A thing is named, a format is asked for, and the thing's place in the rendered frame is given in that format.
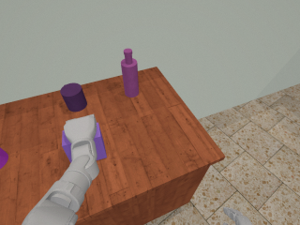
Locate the table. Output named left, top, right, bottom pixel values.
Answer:
left=0, top=67, right=225, bottom=225

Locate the sponge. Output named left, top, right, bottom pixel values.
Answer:
left=62, top=122, right=107, bottom=163

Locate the left robot forearm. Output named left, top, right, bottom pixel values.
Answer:
left=22, top=138, right=99, bottom=225

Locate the left robot upper arm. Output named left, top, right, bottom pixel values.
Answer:
left=26, top=199, right=78, bottom=225

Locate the right robot hand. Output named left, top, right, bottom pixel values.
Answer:
left=223, top=206, right=252, bottom=225

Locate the left robot hand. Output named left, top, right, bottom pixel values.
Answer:
left=64, top=114, right=97, bottom=143

